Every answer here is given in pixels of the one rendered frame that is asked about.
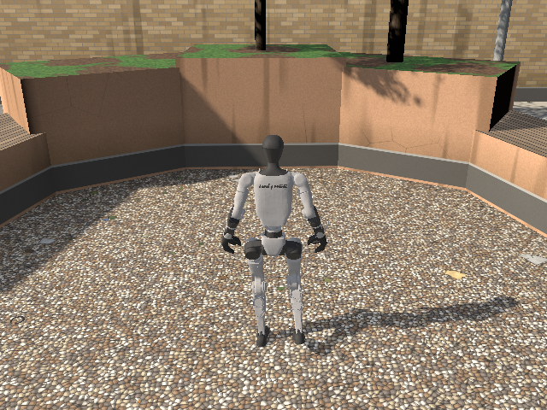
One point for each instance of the robot right shin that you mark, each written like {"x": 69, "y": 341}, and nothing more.
{"x": 297, "y": 304}

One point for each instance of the left robot forearm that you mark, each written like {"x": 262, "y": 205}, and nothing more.
{"x": 231, "y": 226}

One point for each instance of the right robot forearm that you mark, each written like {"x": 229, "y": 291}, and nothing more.
{"x": 316, "y": 225}

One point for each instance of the right robot foot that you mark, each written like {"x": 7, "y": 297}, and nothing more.
{"x": 299, "y": 337}

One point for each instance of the robot left hand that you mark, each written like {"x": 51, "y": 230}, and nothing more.
{"x": 234, "y": 240}

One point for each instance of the robot right hand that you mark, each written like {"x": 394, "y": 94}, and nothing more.
{"x": 314, "y": 240}

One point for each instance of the robot right upper arm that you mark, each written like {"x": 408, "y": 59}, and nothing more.
{"x": 299, "y": 179}

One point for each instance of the robot left upper arm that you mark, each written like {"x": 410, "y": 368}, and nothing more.
{"x": 242, "y": 192}

